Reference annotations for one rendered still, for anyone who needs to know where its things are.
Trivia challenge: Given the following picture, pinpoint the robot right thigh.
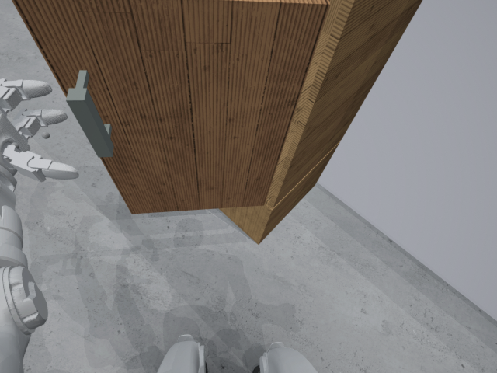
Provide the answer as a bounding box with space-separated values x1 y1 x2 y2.
259 347 318 373

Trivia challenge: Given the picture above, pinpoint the robot left upper arm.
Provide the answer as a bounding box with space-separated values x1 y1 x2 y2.
0 266 48 373

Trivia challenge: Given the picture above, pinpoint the robot thigh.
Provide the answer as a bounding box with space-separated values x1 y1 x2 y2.
259 347 318 373
157 341 206 373

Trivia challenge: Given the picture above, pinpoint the robot left forearm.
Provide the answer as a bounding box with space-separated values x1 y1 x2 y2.
0 165 28 270

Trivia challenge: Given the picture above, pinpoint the left robot hand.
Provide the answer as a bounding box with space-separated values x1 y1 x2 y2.
0 78 79 182

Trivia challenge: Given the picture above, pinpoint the robot left thigh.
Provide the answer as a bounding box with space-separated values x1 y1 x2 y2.
157 341 206 373

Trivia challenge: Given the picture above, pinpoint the cupboard door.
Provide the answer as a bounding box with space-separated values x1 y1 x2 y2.
12 0 331 214

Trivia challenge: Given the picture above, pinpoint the handle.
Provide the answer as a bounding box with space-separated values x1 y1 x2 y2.
66 70 114 157

